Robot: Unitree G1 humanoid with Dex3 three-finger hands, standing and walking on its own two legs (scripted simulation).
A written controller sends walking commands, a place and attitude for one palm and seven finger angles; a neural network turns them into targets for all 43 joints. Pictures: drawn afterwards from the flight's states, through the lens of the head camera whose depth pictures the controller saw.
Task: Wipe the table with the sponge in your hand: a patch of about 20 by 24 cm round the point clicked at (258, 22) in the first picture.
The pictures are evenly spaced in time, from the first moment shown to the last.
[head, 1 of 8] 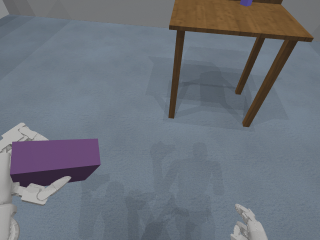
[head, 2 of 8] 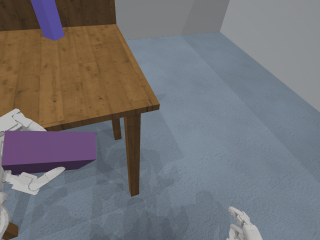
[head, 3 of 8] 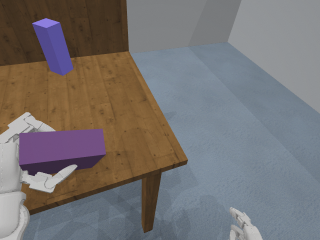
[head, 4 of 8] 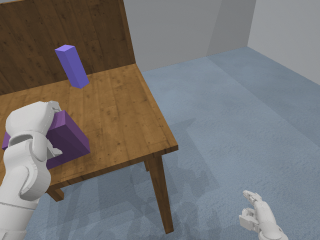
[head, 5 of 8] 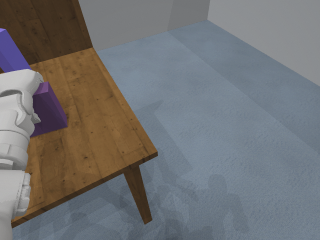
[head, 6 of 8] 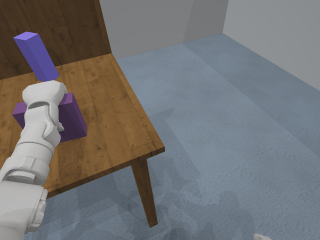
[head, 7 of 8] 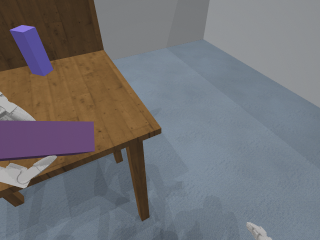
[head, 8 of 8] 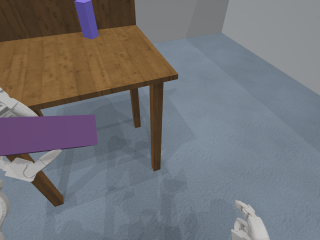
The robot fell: no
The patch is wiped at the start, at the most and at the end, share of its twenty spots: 0.00 1.00 1.00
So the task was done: yes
